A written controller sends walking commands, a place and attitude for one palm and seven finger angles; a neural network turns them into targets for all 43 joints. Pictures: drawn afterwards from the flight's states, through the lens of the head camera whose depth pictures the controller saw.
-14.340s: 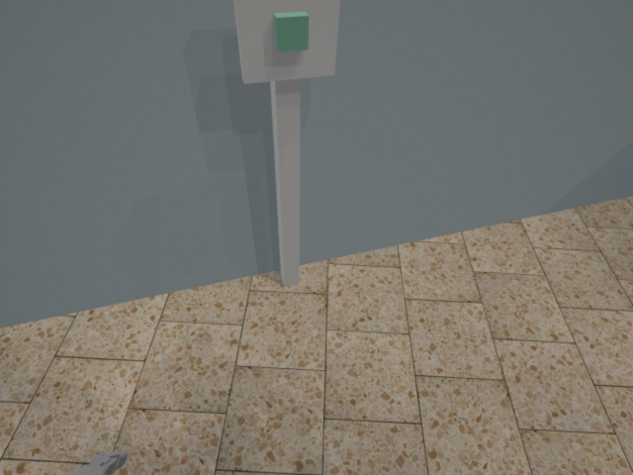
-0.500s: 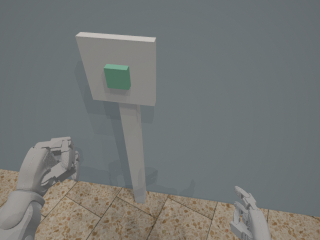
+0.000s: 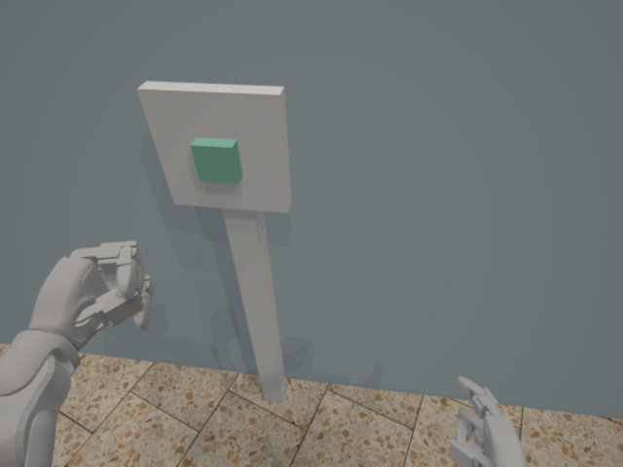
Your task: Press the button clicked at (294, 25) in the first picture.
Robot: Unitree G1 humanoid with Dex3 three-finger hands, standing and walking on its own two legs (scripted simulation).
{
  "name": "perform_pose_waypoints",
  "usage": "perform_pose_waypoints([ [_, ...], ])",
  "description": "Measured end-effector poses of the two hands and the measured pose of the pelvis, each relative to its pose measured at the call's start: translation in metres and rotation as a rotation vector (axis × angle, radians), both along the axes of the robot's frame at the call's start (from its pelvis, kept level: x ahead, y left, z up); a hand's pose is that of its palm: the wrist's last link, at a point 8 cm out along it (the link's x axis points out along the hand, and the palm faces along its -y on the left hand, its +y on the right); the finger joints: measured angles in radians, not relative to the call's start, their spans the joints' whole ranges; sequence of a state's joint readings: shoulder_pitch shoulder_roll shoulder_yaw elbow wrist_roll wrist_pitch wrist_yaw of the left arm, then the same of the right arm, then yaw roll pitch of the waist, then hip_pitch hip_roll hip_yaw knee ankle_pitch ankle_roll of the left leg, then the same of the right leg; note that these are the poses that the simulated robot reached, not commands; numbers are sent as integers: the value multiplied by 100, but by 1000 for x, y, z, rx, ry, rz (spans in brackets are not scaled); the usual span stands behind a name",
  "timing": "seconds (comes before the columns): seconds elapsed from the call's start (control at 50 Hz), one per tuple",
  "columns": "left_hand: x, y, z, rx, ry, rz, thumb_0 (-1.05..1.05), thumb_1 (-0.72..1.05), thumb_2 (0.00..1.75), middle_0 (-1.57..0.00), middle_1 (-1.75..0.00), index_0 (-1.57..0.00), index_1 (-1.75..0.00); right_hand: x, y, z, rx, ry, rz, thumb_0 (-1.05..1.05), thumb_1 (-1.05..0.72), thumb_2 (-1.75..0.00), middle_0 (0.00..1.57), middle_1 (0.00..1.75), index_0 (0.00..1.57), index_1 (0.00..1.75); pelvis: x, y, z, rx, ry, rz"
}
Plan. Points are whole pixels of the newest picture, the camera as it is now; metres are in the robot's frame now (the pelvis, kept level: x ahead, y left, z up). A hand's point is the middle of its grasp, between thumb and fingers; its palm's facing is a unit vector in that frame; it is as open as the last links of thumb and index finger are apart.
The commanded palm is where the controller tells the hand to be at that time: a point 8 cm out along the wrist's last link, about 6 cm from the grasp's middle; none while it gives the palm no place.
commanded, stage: raise the hand and make a fist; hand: left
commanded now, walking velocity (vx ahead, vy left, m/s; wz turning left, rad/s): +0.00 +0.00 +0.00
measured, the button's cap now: (218, 160) +0.50 +0.20 +0.17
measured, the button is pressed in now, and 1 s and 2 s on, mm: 0 0 0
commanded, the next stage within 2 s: aim a knuckle at the button in 0.20 s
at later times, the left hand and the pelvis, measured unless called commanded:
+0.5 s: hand (148, 288) +0.25 +0.21 +0.17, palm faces +0.07 -1.00 -0.07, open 3.1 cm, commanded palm +0.23 +0.24 +0.17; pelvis -0.01 -0.02 +0.00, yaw +0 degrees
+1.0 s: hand (188, 253) +0.32 +0.19 +0.14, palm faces -0.01 -1.00 -0.04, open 3.1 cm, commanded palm +0.30 +0.24 +0.15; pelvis +0.00 +0.00 +0.00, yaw +0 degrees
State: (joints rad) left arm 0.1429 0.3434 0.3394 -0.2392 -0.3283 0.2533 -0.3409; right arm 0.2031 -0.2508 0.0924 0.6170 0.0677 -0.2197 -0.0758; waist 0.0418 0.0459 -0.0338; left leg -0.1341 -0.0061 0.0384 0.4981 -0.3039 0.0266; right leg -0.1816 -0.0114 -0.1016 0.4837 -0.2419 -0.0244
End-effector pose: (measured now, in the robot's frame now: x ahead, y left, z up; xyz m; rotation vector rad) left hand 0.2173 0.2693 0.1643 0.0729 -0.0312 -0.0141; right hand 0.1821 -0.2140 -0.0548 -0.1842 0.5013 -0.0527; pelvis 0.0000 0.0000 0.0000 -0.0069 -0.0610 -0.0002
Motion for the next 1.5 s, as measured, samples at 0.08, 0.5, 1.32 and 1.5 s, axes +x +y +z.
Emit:
perform_pose_waypoints([
  [0.08,-10,-4,1,4,-36,40,2,90,90,-130,-150,-130,-150,-3,-9,3,-14,-8,0,1,-91,-90,21,30,20,30,-2,-6,0,1,-8,-1],
  [0.5,6,-11,4,1,-68,76,2,89,90,-130,-150,-130,-150,-11,-27,-6,-10,-7,-23,1,-91,-90,21,30,20,30,-13,-23,-2,0,-19,8],
  [1.32,127,-26,-19,-54,35,7,1,90,90,-130,-150,-130,-150,-27,-15,-25,-16,181,-98,1,-91,-90,21,30,20,30,8,1,0,5,57,-12],
  [1.5,147,-37,-18,-47,10,2,2,90,90,-130,-150,-130,-150,-48,-28,-33,-47,255,-130,1,-91,-90,21,30,20,30,5,-1,0,6,69,-12],
])
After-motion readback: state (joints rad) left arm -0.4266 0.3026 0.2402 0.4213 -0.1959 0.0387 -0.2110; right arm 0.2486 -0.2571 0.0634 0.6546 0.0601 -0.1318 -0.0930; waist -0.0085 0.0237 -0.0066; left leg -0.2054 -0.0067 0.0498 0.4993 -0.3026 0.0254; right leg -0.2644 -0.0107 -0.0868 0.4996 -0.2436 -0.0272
